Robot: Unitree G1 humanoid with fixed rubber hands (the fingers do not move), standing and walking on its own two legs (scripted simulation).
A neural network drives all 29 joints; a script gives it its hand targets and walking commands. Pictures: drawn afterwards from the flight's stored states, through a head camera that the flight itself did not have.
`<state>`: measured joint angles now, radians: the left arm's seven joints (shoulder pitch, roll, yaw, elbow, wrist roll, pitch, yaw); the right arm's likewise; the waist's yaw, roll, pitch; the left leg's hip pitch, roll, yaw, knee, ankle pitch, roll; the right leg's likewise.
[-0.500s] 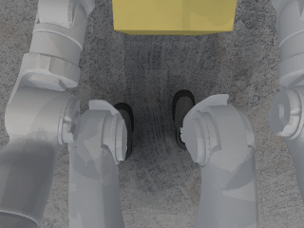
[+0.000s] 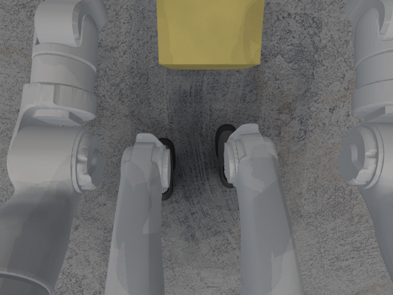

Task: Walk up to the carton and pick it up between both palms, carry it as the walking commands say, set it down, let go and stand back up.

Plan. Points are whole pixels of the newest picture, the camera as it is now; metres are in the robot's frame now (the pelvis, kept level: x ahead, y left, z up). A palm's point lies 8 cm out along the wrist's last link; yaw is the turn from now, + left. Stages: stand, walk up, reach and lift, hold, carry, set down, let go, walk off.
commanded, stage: set down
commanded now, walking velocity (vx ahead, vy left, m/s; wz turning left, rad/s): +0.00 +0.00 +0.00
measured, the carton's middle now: out of the picture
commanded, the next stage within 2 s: let go in 0.70 s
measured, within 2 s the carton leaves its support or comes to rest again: neither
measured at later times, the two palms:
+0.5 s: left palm out of the picture +0.57 +0.11 +0.01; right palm out of the picture +0.53 -0.27 +0.01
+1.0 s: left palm out of the picture +0.52 +0.14 +0.07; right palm out of the picture +0.48 -0.27 +0.08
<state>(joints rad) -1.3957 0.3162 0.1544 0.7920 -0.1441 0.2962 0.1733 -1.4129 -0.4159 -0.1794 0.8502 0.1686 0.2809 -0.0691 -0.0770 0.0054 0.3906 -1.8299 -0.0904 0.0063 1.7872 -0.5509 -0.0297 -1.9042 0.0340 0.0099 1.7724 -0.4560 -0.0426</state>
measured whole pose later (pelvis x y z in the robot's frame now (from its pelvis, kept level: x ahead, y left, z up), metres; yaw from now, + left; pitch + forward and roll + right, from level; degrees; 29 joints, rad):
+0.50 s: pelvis +0.01 +0.00 +0.13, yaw -2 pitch +27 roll +3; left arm -1.32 0.32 0.17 0.60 -0.15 0.41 0.18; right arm -1.34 -0.47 -0.18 0.66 0.20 0.38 -0.04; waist -0.06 0.01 0.52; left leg -1.37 -0.08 -0.01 1.31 -0.41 -0.02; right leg -1.44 0.05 0.04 1.30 -0.33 -0.03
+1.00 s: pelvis +0.08 -0.01 +0.21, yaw -2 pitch +39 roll +3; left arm -0.77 0.15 0.27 0.67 0.11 0.18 0.08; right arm -0.82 -0.22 -0.29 0.76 -0.11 0.16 0.04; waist -0.05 -0.01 0.01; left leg -1.21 -0.05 -0.05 0.82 -0.29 -0.03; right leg -1.28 0.07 0.04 0.82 -0.22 -0.05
